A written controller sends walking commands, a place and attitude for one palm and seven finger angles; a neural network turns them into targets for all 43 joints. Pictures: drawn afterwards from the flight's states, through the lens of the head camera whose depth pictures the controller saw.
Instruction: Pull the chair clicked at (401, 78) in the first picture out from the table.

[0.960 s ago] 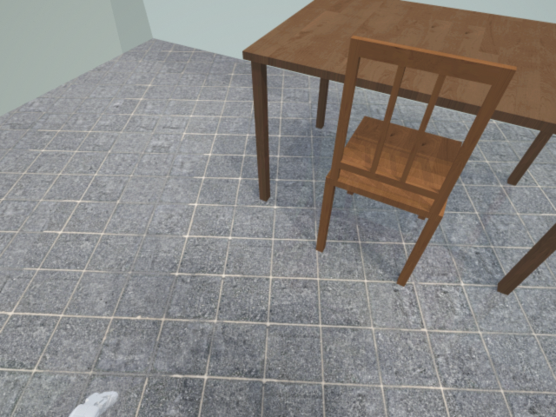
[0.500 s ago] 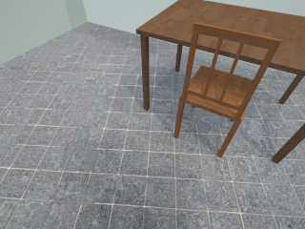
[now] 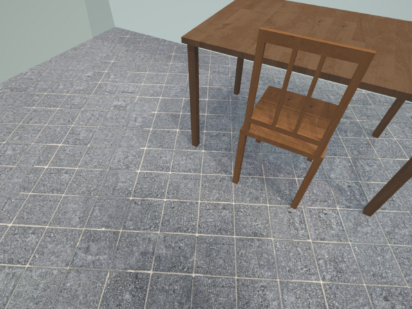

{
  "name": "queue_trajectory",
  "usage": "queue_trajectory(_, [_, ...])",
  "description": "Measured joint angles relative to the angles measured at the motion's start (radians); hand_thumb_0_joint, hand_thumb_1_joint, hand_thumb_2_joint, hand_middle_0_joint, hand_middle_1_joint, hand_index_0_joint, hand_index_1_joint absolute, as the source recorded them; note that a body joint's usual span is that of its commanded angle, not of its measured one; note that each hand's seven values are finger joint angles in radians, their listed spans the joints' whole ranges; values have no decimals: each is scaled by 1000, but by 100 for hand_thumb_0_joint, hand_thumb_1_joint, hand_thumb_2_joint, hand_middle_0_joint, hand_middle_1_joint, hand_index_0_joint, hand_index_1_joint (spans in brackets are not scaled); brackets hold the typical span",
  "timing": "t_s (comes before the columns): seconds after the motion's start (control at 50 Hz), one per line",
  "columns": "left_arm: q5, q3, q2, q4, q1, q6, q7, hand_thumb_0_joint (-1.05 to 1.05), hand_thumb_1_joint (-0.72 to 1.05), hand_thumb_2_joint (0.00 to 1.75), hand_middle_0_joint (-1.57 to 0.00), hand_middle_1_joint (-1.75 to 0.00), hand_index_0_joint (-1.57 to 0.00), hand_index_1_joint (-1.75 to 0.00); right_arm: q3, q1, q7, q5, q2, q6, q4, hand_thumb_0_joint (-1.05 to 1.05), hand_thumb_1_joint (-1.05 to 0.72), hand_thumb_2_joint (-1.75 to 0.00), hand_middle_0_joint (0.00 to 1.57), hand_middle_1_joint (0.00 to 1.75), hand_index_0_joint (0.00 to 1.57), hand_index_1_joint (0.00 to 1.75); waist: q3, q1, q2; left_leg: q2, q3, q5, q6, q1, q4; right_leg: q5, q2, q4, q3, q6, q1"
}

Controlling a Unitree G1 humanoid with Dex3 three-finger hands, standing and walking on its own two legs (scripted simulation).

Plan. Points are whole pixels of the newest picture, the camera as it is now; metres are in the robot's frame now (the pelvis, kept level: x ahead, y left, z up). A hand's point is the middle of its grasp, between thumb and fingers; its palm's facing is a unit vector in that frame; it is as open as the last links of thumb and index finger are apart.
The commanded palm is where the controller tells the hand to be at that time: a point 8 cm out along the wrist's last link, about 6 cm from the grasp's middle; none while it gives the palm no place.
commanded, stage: look at it before walking up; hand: left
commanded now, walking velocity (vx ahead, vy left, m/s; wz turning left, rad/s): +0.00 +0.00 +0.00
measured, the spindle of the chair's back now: (283, 91) +0.90 -0.26 -0.08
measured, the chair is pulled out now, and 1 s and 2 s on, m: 0.00 0.00 0.00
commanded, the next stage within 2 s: walk to a spot facing it in 0.58 s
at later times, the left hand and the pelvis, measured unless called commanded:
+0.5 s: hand out of the picture +0.09 +0.25 -0.15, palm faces -0.03 -0.94 -0.35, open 7.4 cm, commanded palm none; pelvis +0.02 +0.00 +0.00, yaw +0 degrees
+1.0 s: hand out of the picture +0.07 +0.21 -0.17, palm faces -0.12 -0.95 -0.29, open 7.4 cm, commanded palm none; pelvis +0.00 -0.01 -0.01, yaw -8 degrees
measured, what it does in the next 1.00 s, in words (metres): stands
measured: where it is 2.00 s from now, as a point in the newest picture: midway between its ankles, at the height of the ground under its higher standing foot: outside the picture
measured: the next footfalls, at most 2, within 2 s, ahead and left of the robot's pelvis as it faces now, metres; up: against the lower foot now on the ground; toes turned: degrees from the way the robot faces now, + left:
left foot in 1.72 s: +0.27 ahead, +0.02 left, +0.00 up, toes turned -20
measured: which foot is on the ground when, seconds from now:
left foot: down 0.00-1.00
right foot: down 0.00-1.00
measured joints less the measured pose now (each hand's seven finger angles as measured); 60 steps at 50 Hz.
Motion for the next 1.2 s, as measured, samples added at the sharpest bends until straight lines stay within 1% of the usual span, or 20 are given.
queue_trajectory(0.7, [1, 3, 7, 3, -9, -8, 4, 1, 90, 89, -21, -30, -20, -30, 1, -44, -4, 4, -4, -5, -5, 1, -90, -90, 20, 30, 20, 30, 0, 7, 2, 1, 0, -8, -1, 41, -35, -8, 1, -33, 0, 0, 40])
queue_trajectory(0.8, [1, 11, 3, -10, 2, 6, 8, 1, 90, 89, -20, -30, -20, -30, -4, -45, -13, 2, 2, 0, -17, 1, -90, -90, 20, 30, 20, 30, 6, 17, 2, 11, 21, -19, -5, 30, -14, -11, 10, -11, 20, -3, 19])
queue_trajectory(0.9, [3, 23, -25, -43, 35, 38, 10, 1, 90, 89, -20, -30, -20, -30, -16, -32, -25, 1, 41, 16, -68, 1, -90, -90, 20, 30, 20, 30, 20, 21, -6, 26, 68, -58, -9, -6, 59, -40, 27, 83, 67, -5, -47])
queue_trajectory(0.96, [4, 29, -43, -67, 51, 53, 1, 1, 90, 89, -20, -30, -20, -30, -21, -17, -25, -1, 71, 25, -96, 1, -90, -90, 20, 30, 20, 30, 34, 21, -20, 30, 102, -80, -10, -30, 105, -68, 32, 173, 87, -5, -105])
queue_trajectory(1.02, [5, 38, -64, -91, 67, 65, -8, 1, 90, 89, -20, -30, -20, -30, -28, -5, -20, -3, 92, 30, -112, 1, -90, -90, 20, 30, 20, 30, 58, 31, -25, 43, 145, -104, -15, -38, 151, -179, 16, 321, 37, 10, -166])
queue_trajectory(1.04, [6, 41, -75, -99, 75, 66, -12, 1, 91, 89, -20, -30, -20, -30, -30, 0, -18, -5, 95, 32, -115, 1, -90, -90, 20, 30, 20, 30, 63, 33, -19, 53, 157, -115, -21, -41, 169, -206, 10, 342, 17, 11, -170])
queue_trajectory(1.06, [7, 43, -85, -106, 87, 65, -18, 1, 91, 89, -20, -30, -20, -30, -32, 7, -15, -6, 94, 36, -117, 1, -90, -90, 20, 30, 20, 30, 62, 36, -8, 66, 166, -131, -28, -48, 197, -210, 5, 334, -2, 11, -161])
queue_trajectory(1.08, [9, 45, -96, -114, 100, 59, -23, 1, 91, 89, -20, -30, -20, -30, -35, 16, -12, -6, 90, 41, -119, 1, -90, -90, 20, 30, 20, 30, 58, 39, 11, 87, 169, -157, -32, -67, 244, -171, 11, 306, -18, -5, -152])
queue_trajectory(1.1, [15, 46, -105, -120, 112, 49, -23, 1, 90, 89, -20, -30, -20, -30, -40, 22, -11, -5, 89, 50, -118, 1, -90, -90, 20, 30, 20, 30, 54, 38, 26, 97, 151, -235, -34, -106, 335, -150, 23, 314, -27, -32, -160])
queue_trajectory(1.12, [15, 44, -113, -125, 124, 40, -19, 1, 90, 89, -20, -30, -20, -30, -43, 28, -9, -6, 90, 60, -115, 1, -90, -90, 20, 30, 20, 30, 49, 39, 32, 85, 114, -292, -33, -154, 443, -149, 30, 318, -31, -55, -164])
queue_trajectory(1.14, [13, 44, -122, -128, 137, 33, -13, 1, 90, 89, -20, -30, -20, -30, -45, 32, -6, -7, 90, 68, -113, 1, -90, -90, 20, 30, 20, 30, 46, 41, 36, 69, 79, -294, -29, -200, 539, -147, 37, 301, -31, -71, -157])
queue_trajectory(1.16, [11, 45, -131, -129, 152, 28, -9, 1, 90, 89, -20, -30, -20, -30, -47, 33, -2, -7, 92, 71, -110, 1, -90, -90, 20, 30, 20, 30, 43, 47, 35, 57, 58, -271, -26, -239, 615, -137, 44, 267, -24, -79, -143])
queue_trajectory(1.2, [7, 46, -143, -124, 183, 20, -4, 1, 90, 89, -20, -30, -20, -30, -50, 32, 7, -9, 94, 65, -113, 1, -90, -90, 20, 30, 20, 30, 36, 52, 27, 45, 40, -185, -26, -301, 705, -86, 56, 177, -1, -84, -111])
